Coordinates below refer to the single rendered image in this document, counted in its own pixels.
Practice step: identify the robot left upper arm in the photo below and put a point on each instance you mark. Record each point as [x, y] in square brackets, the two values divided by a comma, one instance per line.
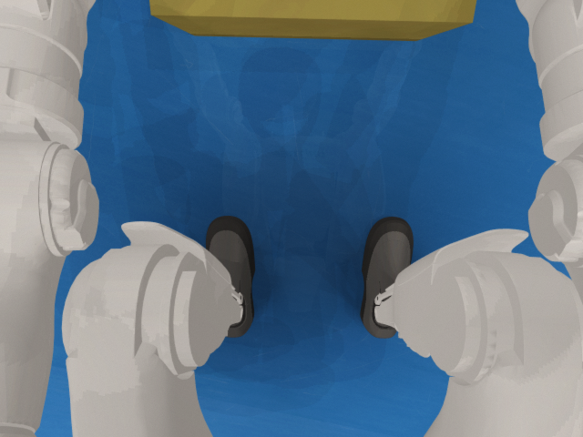
[48, 208]

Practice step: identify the robot right forearm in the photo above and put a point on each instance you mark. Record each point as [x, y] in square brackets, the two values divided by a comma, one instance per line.
[556, 46]

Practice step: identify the robot foot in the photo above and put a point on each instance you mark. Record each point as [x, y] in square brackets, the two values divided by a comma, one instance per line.
[229, 241]
[388, 251]

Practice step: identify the carton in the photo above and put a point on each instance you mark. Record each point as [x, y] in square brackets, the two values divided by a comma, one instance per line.
[393, 20]

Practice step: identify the robot left forearm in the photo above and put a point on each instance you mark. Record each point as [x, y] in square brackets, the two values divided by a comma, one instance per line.
[42, 44]

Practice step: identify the robot right foot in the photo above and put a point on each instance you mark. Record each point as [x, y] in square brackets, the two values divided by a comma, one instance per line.
[388, 251]

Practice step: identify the robot right upper arm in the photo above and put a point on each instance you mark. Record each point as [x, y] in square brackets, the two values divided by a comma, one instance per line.
[556, 216]

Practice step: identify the robot left foot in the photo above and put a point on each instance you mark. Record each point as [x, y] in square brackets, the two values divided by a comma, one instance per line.
[229, 241]

